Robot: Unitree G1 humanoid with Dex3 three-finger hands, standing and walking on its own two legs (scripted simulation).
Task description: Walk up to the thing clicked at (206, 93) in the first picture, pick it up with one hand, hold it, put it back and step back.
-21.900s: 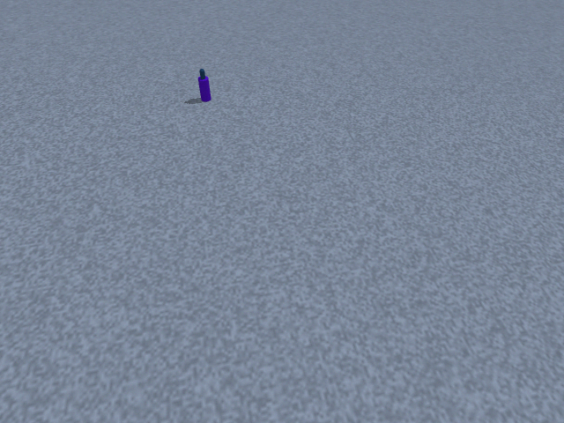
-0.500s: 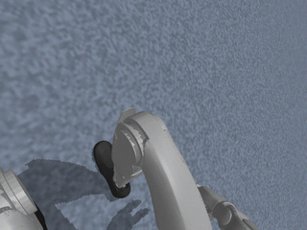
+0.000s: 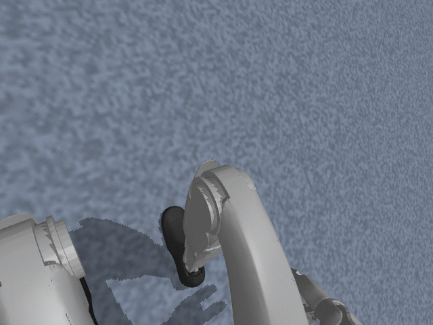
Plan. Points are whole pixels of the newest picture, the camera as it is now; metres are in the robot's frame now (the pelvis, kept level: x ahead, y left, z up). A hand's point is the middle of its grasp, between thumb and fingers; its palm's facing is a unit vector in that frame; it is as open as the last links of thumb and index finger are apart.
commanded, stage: rise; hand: left
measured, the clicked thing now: out of the picture +0.55 +0.27 -0.23
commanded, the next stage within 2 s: home in 0.02 s
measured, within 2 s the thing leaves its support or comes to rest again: neither
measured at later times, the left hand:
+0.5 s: hand out of the picture +0.39 +0.47 +0.02, palm faces +0.40 -0.73 -0.55, open 16.6 cm
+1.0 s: hand out of the picture +0.29 +0.32 +0.20, palm faces +0.35 -0.82 -0.45, open 16.9 cm
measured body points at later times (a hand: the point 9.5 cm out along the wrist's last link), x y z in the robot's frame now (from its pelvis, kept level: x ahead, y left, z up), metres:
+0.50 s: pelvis +0.00 +0.01 +0.07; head +0.22 +0.10 +0.45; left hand +0.37 +0.51 +0.05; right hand +0.13 -0.26 -0.05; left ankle +0.07 +0.12 -0.29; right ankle +0.14 -0.13 -0.29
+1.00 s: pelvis +0.06 -0.01 +0.29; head +0.18 +0.04 +0.72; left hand +0.27 +0.36 +0.22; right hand +0.29 -0.22 +0.20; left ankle +0.07 +0.12 -0.29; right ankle +0.14 -0.13 -0.29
